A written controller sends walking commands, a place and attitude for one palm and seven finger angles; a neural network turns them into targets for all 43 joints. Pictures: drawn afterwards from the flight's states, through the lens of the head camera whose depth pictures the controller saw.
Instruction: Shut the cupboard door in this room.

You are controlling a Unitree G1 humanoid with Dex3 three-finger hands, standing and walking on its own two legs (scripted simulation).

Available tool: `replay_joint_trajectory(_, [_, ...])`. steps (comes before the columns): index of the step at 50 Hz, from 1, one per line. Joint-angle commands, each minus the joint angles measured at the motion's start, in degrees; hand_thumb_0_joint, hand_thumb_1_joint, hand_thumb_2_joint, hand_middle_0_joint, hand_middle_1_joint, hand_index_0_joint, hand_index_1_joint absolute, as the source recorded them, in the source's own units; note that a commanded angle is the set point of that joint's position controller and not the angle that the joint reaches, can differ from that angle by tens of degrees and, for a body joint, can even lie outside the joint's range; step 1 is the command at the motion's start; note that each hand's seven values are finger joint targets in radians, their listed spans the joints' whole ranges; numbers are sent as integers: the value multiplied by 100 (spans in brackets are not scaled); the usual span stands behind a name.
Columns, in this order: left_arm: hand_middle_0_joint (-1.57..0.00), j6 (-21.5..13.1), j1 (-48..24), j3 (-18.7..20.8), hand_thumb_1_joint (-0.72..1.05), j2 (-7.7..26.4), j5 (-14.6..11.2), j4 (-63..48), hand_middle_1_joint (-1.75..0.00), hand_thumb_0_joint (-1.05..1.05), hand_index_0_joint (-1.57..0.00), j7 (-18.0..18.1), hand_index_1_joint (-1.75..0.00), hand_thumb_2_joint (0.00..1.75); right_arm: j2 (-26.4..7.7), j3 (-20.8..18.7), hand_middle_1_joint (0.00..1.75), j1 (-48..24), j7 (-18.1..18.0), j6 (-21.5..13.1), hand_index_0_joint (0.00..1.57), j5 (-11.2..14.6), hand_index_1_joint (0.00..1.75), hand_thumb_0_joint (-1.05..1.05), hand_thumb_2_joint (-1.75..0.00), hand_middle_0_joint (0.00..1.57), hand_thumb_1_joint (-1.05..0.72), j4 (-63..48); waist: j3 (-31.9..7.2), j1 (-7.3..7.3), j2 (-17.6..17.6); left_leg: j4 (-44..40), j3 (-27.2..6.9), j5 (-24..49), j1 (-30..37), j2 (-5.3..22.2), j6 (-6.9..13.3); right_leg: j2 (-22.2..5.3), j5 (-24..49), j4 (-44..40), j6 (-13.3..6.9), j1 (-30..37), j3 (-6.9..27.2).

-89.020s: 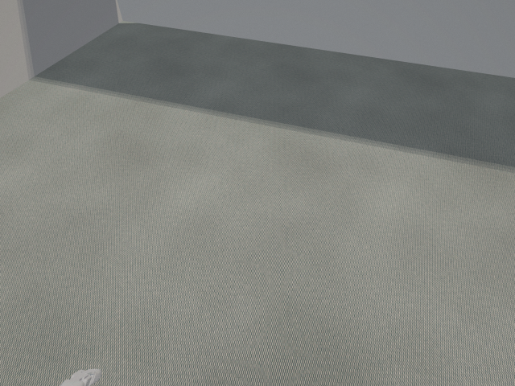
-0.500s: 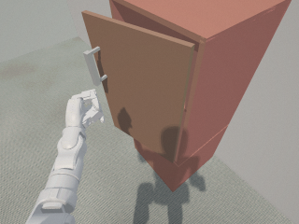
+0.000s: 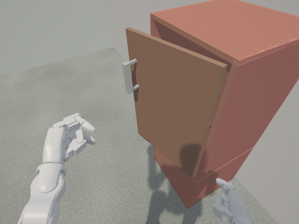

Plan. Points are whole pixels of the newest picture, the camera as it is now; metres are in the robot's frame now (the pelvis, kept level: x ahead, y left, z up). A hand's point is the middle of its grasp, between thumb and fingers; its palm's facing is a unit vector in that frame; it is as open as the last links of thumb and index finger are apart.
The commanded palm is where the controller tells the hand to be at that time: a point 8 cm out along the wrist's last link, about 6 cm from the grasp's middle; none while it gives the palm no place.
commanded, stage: draw the hand back to the body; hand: left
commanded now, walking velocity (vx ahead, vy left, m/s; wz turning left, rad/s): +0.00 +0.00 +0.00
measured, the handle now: (131, 76) +0.62 +0.14 +0.07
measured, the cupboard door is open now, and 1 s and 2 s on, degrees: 15 15 15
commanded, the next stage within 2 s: step back with the hand held close in 0.80 s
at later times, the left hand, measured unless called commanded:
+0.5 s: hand (26, 158) +0.19 +0.28 +0.16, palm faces +0.44 -0.79 -0.43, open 6.7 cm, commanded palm +0.15 +0.31 +0.17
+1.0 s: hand (25, 156) +0.20 +0.28 +0.16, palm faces +0.45 -0.79 -0.41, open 7.4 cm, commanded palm +0.15 +0.31 +0.17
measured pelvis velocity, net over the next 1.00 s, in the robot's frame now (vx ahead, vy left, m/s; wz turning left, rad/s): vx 0.00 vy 0.01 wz -0.01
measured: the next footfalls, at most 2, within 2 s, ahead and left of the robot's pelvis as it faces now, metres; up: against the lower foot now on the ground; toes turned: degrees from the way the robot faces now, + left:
none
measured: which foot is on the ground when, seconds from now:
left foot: down 0.00-1.00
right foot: down 0.00-1.00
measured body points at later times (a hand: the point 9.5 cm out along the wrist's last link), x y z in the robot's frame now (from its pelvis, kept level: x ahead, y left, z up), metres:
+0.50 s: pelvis +0.01 +0.01 +0.00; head -0.01 -0.02 +0.45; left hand +0.16 +0.31 +0.19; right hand +0.18 -0.23 -0.09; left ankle -0.01 +0.09 -0.74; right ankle -0.01 -0.10 -0.74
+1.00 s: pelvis +0.00 +0.01 +0.00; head -0.01 -0.01 +0.45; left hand +0.17 +0.32 +0.19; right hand +0.18 -0.21 -0.09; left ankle -0.01 +0.09 -0.74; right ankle -0.01 -0.10 -0.74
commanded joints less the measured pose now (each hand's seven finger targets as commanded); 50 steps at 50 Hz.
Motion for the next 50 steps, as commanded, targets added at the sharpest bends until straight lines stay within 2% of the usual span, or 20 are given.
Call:
replay_joint_trajectory(1, [-75,-406,-1098,635,90,881,28,-1779,-90,0,-75,149,-90,90,-582,-270,30,-484,-76,-228,20,-46,30,0,-90,20,-90,-801,-849,-135,41,-478,-289,1378,621,288,-60,-201,1310,-409,0,129,279])
replay_joint_trajectory(2, [-72,-424,-958,753,90,984,57,-1886,-87,0,-72,161,-87,90,-602,-264,30,-483,-64,-240,20,-54,30,0,-90,20,-90,-786,-896,-99,81,-478,-307,1522,661,290,-74,-192,1396,-396,-7,146,255])
replay_joint_trajectory(5, [-64,-395,-218,1025,90,1079,29,-1873,-78,0,-64,161,-78,90,-604,-295,30,-479,-41,-216,20,-71,30,0,-90,20,-90,-782,-785,-32,-292,-465,-301,1753,539,309,-73,-198,1579,-402,13,255,239])
replay_joint_trajectory(7, [-58,-421,8,1211,90,1176,26,-2043,-72,0,-58,162,-72,90,-615,-325,30,-486,-22,-207,20,-69,30,0,-90,20,-90,-779,-746,-13,-211,-442,-294,1784,488,306,-85,-213,1598,-398,18,251,224])
replay_joint_trajectory(8, [-56,-418,261,1298,90,1182,3,-1971,-69,0,-56,167,-69,90,-602,-344,30,-486,-26,-202,20,-74,30,0,-90,20,-90,-771,-620,-3,-335,-440,-293,1786,408,312,-77,-214,1614,-404,30,242,219])
replay_joint_trajectory(11, [-47,-494,545,1527,90,1331,4,-2390,-60,0,-47,173,-60,90,-598,-386,30,-476,-25,-249,20,-57,30,0,-90,20,-90,-774,-750,23,6,-412,-301,1994,490,333,-107,-231,1623,-375,30,287,224])
replay_joint_trajectory(15, [-36,-552,1111,1865,90,1496,-24,-2526,-48,0,-36,203,-48,90,-613,-428,30,-457,-32,-332,20,-52,30,0,-90,20,-90,-737,-574,71,-74,-409,-292,1859,365,333,-90,-233,1499,-424,44,209,215])
replay_joint_trajectory(21, [-20,-682,1703,2348,90,1723,-53,-2812,-30,0,-20,266,-30,90,-622,-495,30,-401,-53,-475,20,-32,30,0,-90,20,-90,-675,-387,100,115,-413,-315,1653,252,346,-114,-227,1265,-452,39,100,214])
replay_joint_trajectory(23, [-20,-691,1528,2049,90,1444,-28,-2704,-30,0,-20,261,-30,90,-652,-511,30,-366,-56,-505,20,-34,30,0,-90,20,-90,-624,-224,14,74,-420,-304,1426,245,341,-98,-228,1074,-491,50,-92,212])
replay_joint_trajectory(26, [-20,-663,1239,1890,90,1351,-4,-2546,-30,0,-20,284,-30,90,-699,-525,30,-363,-89,-527,20,-35,30,0,-90,20,-90,-591,-1,-39,-139,-493,-352,1002,222,348,-68,-221,703,-565,59,-269,217])
replay_joint_trajectory(29, [-20,-679,1219,2050,90,1539,12,-2577,-30,0,-20,311,-30,90,-710,-527,30,-362,-129,-555,20,-56,30,0,-90,20,-90,-581,-241,26,-174,-505,-342,937,283,305,-26,-229,676,-584,52,-119,252])
replay_joint_trajectory(31, [-20,-703,1206,2058,90,1551,13,-2737,-30,0,-20,318,-30,90,-668,-498,30,-391,-126,-585,20,-73,30,0,-90,20,-90,-598,-384,55,88,-494,-344,1064,310,283,-43,-245,802,-531,32,-4,258])
replay_joint_trajectory(34, [-20,-674,1331,2204,90,1665,14,-2714,-30,0,-20,321,-30,90,-663,-478,30,-410,-112,-606,20,-89,30,0,-90,20,-90,-582,-316,103,-3,-493,-359,1187,243,293,-64,-232,925,-544,20,64,263])
replay_joint_trajectory(38, [-20,-655,1337,2149,90,1559,-6,-2732,-30,0,-20,293,-30,90,-612,-452,30,-427,-84,-578,20,-83,30,0,-90,20,-90,-605,-234,84,180,-496,-337,1244,264,300,-91,-224,973,-553,11,17,255])
replay_joint_trajectory(43, [-20,-609,1421,2165,90,1529,-30,-2554,-30,0,-20,265,-30,90,-628,-465,30,-417,-71,-527,20,-93,30,0,-90,20,-90,-622,-171,86,-107,-514,-327,1206,211,318,-85,-225,955,-581,34,3,246])
replay_joint_trajectory(45, [-20,-611,1397,2115,90,1505,-19,-2691,-30,0,-20,249,-30,90,-634,-463,30,-412,-68,-510,20,-85,30,0,-90,20,-90,-636,-291,86,84,-512,-317,1318,285,319,-79,-235,1033,-578,21,82,273])
replay_joint_trajectory(46, [-20,-604,1393,2136,90,1532,-23,-2676,-30,0,-20,261,-30,90,-633,-466,30,-408,-75,-512,20,-99,30,0,-90,20,-90,-635,-308,83,-10,-517,-340,1308,282,321,-86,-231,1030,-561,29,82,245])
replay_joint_trajectory(47, [-20,-849,544,2935,90,2372,19,-3200,-30,0,-20,313,-30,90,-747,-494,30,-384,-80,-400,20,-29,30,0,-90,20,-90,-827,27,-49,-1,-242,-470,744,-208,464,104,-541,1386,-809,3,-259,1032])
replay_joint_trajectory(48, [-20,-877,1163,2582,90,1915,12,-2674,-30,0,-20,273,-30,90,-663,-500,30,-290,-98,-335,20,-74,30,0,-90,20,-90,-677,-59,-128,-260,-50,-499,634,-135,430,89,-778,1466,-839,-62,-365,1142])
replay_joint_trajectory(50, [-20,-892,1588,2286,90,1615,60,-2525,-30,0,-20,228,-30,90,-692,-532,30,-272,-78,-236,20,-81,30,0,-90,20,-90,-701,-269,-157,-385,88,-491,821,-59,482,48,-933,1705,-700,-105,-448,1183])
